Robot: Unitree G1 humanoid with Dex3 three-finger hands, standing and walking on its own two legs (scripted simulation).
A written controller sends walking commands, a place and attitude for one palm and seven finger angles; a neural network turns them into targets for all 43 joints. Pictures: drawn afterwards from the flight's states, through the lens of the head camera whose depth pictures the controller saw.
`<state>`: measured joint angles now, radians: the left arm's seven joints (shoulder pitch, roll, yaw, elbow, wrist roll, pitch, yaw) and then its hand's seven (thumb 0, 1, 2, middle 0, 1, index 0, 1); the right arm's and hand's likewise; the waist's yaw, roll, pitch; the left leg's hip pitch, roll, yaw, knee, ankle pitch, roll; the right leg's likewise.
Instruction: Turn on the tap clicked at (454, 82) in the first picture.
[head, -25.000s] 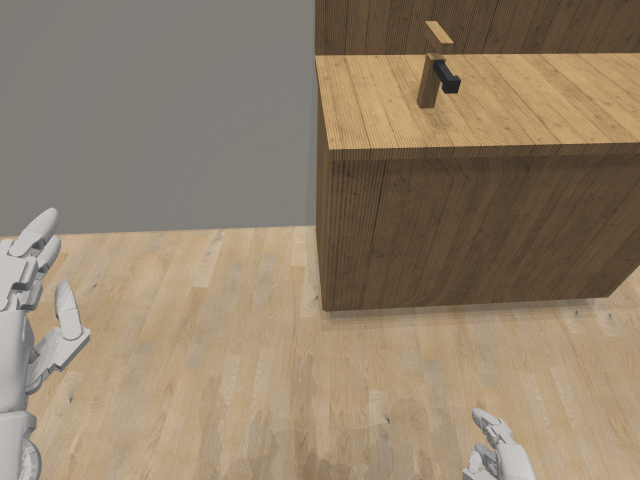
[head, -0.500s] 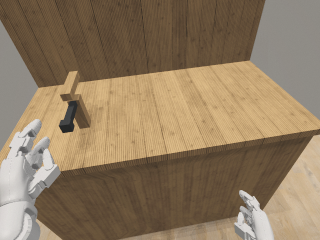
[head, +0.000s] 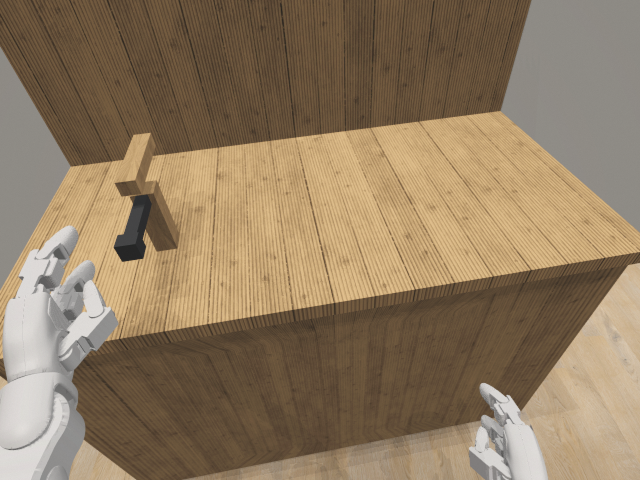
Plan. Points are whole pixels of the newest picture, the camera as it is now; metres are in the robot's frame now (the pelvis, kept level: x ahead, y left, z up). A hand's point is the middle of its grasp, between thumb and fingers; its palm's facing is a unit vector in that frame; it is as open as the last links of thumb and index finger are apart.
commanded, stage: reach beside the lever's end, fingers flat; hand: left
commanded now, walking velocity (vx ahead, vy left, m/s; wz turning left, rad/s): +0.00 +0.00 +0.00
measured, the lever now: (130, 246) +0.35 +0.32 +0.12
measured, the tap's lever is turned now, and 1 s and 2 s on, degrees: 0 0 0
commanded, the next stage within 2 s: push the lever round in 1.80 s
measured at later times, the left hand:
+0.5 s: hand (106, 301) +0.24 +0.27 +0.15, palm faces +0.51 -0.85 -0.10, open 7.5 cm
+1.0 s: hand (102, 283) +0.27 +0.31 +0.14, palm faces +0.53 -0.84 -0.09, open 7.7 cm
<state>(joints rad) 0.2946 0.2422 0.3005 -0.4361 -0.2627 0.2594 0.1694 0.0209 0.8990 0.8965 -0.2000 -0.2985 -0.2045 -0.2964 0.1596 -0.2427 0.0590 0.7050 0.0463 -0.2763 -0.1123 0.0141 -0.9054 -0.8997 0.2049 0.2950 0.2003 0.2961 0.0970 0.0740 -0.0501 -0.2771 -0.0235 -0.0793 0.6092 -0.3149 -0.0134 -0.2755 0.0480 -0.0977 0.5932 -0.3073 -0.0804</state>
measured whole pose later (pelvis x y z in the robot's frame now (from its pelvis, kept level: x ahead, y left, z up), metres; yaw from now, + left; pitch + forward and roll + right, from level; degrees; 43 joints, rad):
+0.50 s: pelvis +0.00 +0.01 +0.00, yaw -1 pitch -1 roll +0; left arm 0.23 0.24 0.31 -0.31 -0.24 0.19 0.17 0.02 0.90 0.90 -0.19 -0.26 -0.19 -0.25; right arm 0.17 -0.24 0.06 0.70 0.04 -0.25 -0.12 0.01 -0.91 -0.90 0.21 0.29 0.20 0.30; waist 0.09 0.06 -0.04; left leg -0.27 -0.04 -0.06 0.58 -0.30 0.00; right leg -0.28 0.03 -0.08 0.58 -0.30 -0.06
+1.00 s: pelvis +0.00 +0.01 +0.00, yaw -1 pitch +1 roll +0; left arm 0.04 0.30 0.41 0.01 -0.25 0.11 0.10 0.02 0.90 0.90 -0.16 -0.19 -0.17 -0.19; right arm 0.17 -0.26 0.04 0.72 0.05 -0.23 -0.13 0.01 -0.91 -0.90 0.21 0.29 0.20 0.30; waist 0.07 0.05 -0.04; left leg -0.30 -0.03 -0.05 0.58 -0.29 0.00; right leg -0.31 0.04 -0.07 0.57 -0.28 -0.07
